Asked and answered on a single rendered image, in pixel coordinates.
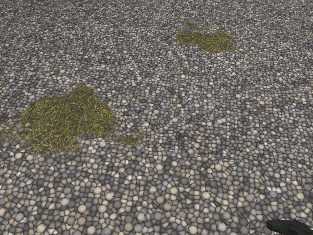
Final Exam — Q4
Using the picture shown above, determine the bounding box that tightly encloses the right robot hand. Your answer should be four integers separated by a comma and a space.
266, 219, 313, 235

